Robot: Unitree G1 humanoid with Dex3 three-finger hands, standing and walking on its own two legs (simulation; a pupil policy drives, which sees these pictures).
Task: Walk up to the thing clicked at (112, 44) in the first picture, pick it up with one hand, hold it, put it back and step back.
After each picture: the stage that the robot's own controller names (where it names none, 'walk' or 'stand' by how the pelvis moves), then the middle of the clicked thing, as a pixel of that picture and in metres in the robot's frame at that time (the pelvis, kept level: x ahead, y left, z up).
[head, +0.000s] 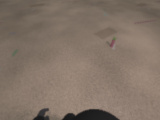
stand; (112, 42) +1.75 -0.55 -0.66
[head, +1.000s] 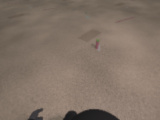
walk; (97, 44) +1.68 -0.06 -0.63
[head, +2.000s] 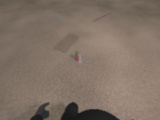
walk; (76, 56) +1.11 +0.28 -0.65
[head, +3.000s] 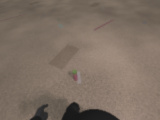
walk; (75, 75) +0.72 +0.25 -0.65
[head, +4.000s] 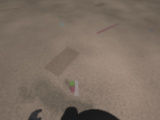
walk; (72, 86) +0.49 +0.21 -0.63
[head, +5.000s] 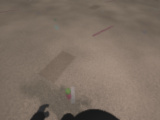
stand; (68, 94) +0.41 +0.21 -0.65
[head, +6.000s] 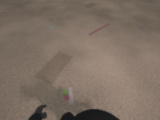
stand; (66, 95) +0.38 +0.26 -0.64
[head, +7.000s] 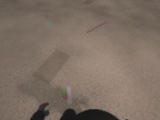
stand; (64, 94) +0.36 +0.25 -0.65
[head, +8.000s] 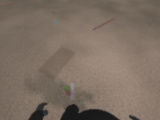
stand; (67, 91) +0.39 +0.24 -0.64
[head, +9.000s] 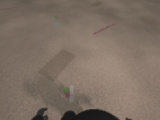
stand; (67, 92) +0.40 +0.24 -0.65
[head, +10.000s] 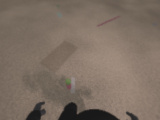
stand; (68, 84) +0.45 +0.22 -0.64
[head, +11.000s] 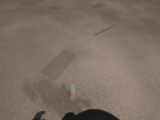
stand; (68, 91) +0.44 +0.23 -0.66
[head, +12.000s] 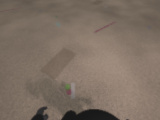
stand; (68, 89) +0.44 +0.25 -0.65
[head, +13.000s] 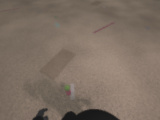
stand; (68, 90) +0.43 +0.25 -0.66
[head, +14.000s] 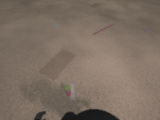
stand; (68, 91) +0.44 +0.23 -0.66
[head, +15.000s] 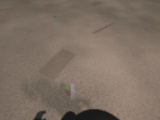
stand; (68, 90) +0.43 +0.23 -0.66
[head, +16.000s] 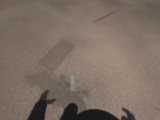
go down; (68, 82) +0.45 +0.24 -0.63
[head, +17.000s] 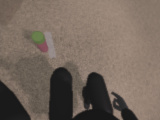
go down; (41, 43) +0.47 +0.36 -0.25
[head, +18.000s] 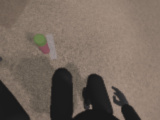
close in; (43, 45) +0.46 +0.37 -0.26
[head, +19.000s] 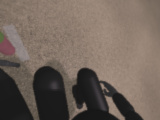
close in; (0, 43) +0.40 +0.42 -0.17
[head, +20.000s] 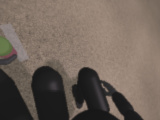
lift; (5, 50) +0.37 +0.39 -0.16
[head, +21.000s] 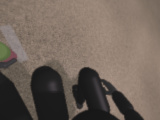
lift; (4, 54) +0.35 +0.39 -0.15
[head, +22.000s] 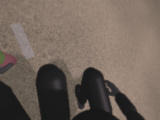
lift; (1, 59) +0.30 +0.42 -0.15
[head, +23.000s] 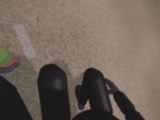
lift; (7, 59) +0.31 +0.41 -0.16
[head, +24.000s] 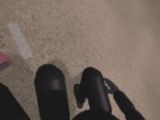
lift; out of the picture +0.31 +0.43 -0.16
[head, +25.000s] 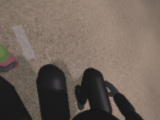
lift; (5, 59) +0.31 +0.42 -0.16
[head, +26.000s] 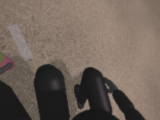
lift; out of the picture +0.30 +0.42 -0.16
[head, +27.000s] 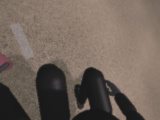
lift; out of the picture +0.29 +0.44 -0.16
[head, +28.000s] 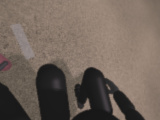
lift; out of the picture +0.29 +0.45 -0.16
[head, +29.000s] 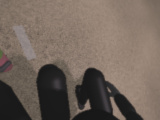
lift; out of the picture +0.29 +0.44 -0.16
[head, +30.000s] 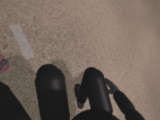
lift; out of the picture +0.30 +0.45 -0.16
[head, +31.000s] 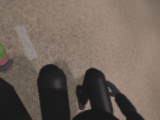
lift; (0, 59) +0.30 +0.44 -0.16
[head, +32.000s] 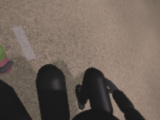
lift; out of the picture +0.30 +0.44 -0.15
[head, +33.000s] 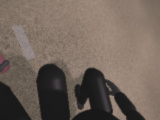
lift; out of the picture +0.29 +0.45 -0.16
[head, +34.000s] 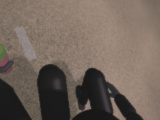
lift; (0, 61) +0.29 +0.44 -0.16
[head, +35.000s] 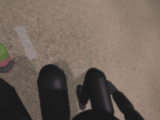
lift; (1, 61) +0.29 +0.44 -0.15
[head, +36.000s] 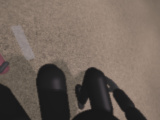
lift; out of the picture +0.29 +0.45 -0.15
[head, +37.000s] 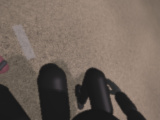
lift; out of the picture +0.29 +0.45 -0.15
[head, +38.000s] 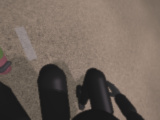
lift; out of the picture +0.29 +0.45 -0.15
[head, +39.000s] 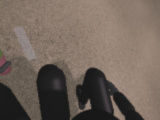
lift; out of the picture +0.29 +0.45 -0.15
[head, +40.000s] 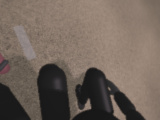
lift; out of the picture +0.29 +0.45 -0.15
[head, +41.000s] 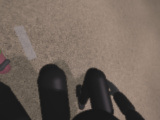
lift; out of the picture +0.29 +0.45 -0.16
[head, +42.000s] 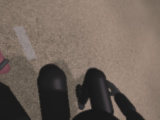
lift; out of the picture +0.29 +0.45 -0.15
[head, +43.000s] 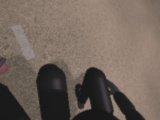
lift; out of the picture +0.30 +0.46 -0.15
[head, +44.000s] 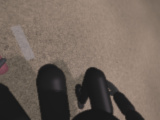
lift; out of the picture +0.30 +0.46 -0.15
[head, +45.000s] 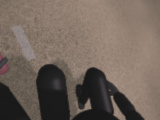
lift; out of the picture +0.30 +0.46 -0.15
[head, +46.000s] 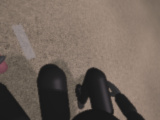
lift; out of the picture +0.30 +0.46 -0.15
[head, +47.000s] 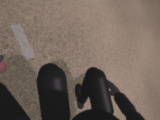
lift; out of the picture +0.30 +0.47 -0.15
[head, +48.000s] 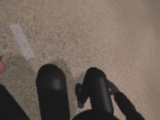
lift; out of the picture +0.30 +0.47 -0.15
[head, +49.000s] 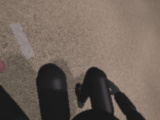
lift; out of the picture +0.30 +0.48 -0.15
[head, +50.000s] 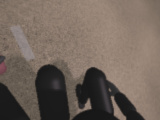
lift; out of the picture +0.30 +0.46 -0.15
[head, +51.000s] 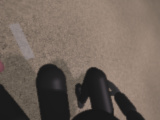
lift; out of the picture +0.30 +0.48 -0.15
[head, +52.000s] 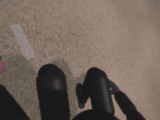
lift; out of the picture +0.30 +0.47 -0.15
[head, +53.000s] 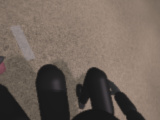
lift; out of the picture +0.30 +0.47 -0.15
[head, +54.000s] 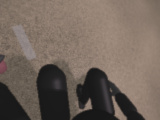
lift; out of the picture +0.30 +0.47 -0.15
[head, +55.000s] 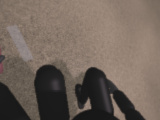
lift; out of the picture +0.32 +0.46 -0.15
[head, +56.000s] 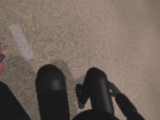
lift; out of the picture +0.32 +0.46 -0.15
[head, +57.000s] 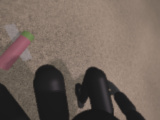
stand; (16, 49) +0.39 +0.39 -0.24
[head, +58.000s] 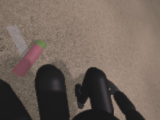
lift; (31, 57) +0.37 +0.31 -0.24
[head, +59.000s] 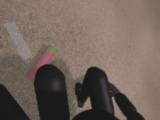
lift; (42, 62) +0.34 +0.24 -0.24
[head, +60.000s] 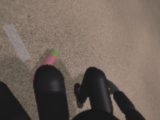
lift; (46, 66) +0.32 +0.20 -0.24
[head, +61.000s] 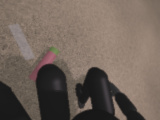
lift; (45, 63) +0.34 +0.23 -0.24
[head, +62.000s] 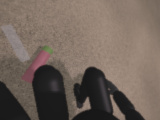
lift; (38, 63) +0.34 +0.25 -0.24
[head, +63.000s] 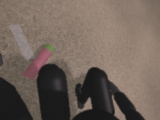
lift; (40, 60) +0.35 +0.26 -0.24
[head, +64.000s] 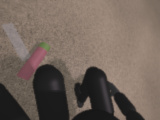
lift; (35, 60) +0.35 +0.28 -0.24
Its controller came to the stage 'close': yes
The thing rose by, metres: 0.00
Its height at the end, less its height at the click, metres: -0.09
